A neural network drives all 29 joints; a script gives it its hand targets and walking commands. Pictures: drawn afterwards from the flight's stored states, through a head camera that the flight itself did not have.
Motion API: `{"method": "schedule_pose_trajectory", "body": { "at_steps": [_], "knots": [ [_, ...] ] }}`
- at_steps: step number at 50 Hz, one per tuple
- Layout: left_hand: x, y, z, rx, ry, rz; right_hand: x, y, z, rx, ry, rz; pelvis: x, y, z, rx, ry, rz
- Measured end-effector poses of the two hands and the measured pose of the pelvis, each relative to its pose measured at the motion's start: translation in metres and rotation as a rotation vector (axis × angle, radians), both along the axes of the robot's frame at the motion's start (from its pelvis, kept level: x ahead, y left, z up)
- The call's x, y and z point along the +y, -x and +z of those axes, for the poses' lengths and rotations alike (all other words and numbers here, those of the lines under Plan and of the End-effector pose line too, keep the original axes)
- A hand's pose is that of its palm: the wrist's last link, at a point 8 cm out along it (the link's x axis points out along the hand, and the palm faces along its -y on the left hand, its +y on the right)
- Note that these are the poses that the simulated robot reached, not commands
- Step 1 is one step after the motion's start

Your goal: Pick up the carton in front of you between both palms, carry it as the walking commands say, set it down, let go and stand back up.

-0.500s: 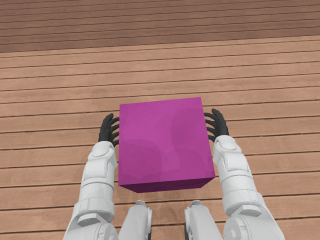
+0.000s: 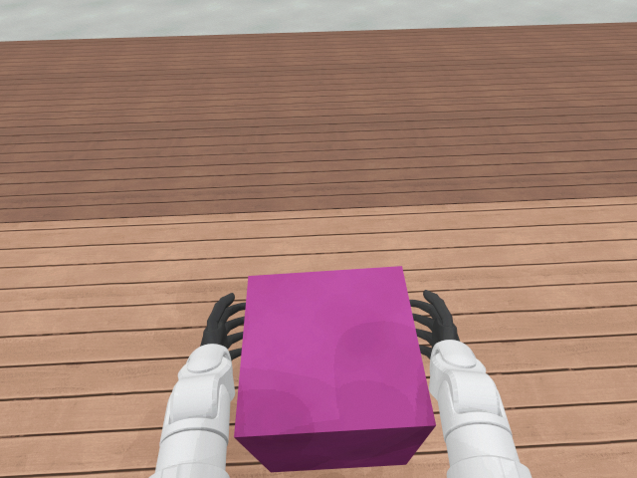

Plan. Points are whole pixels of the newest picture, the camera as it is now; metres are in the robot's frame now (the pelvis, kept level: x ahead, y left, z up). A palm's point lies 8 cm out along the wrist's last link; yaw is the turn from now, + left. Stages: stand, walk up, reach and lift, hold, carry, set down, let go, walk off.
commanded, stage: reach and lift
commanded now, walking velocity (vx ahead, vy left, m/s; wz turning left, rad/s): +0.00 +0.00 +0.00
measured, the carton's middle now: (332, 376) +0.30 +0.00 -0.07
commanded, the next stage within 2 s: hold in 1.10 s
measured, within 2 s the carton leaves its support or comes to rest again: neither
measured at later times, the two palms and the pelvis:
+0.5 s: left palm (208, 347) +0.29 +0.16 +0.04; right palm (450, 345) +0.29 -0.14 +0.03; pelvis -0.01 +0.01 +0.01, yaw +0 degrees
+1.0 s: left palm (210, 337) +0.29 +0.15 +0.05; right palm (456, 336) +0.30 -0.15 +0.05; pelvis +0.00 +0.00 +0.02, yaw +0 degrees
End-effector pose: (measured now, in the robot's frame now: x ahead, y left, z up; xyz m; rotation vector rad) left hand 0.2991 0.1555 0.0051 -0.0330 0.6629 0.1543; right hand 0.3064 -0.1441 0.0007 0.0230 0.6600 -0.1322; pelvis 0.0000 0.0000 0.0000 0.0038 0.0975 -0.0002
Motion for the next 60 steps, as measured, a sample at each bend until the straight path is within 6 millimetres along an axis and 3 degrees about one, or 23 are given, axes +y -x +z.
{"method": "schedule_pose_trajectory", "body": {
  "at_steps": [5, 11, 23, 60],
  "knots": [
    [0.001, 0.006, 0.023, 0.008, -0.019, -0.020, 0.001, 0.007, 0.023, 0.008, 0.015, 0.009, 0.001, -0.002, 0.010, -0.092, 0.002, 0.007],
    [-0.002, 0.005, 0.035, 0.016, -0.015, -0.037, -0.003, 0.012, 0.036, 0.017, 0.019, -0.006, 0.004, 0.003, 0.014, -0.159, 0.003, 0.006],
    [0.001, 0.010, 0.030, 0.030, -0.026, -0.042, 0.001, 0.016, 0.031, 0.032, 0.033, 0.007, 0.006, 0.010, 0.014, -0.172, 0.005, -0.007],
    [-0.002, 0.011, 0.057, -0.005, -0.049, -0.047, -0.003, 0.014, 0.058, -0.003, 0.044, 0.022, 0.000, -0.002, 0.020, -0.223, 0.005, 0.001]
  ]
}}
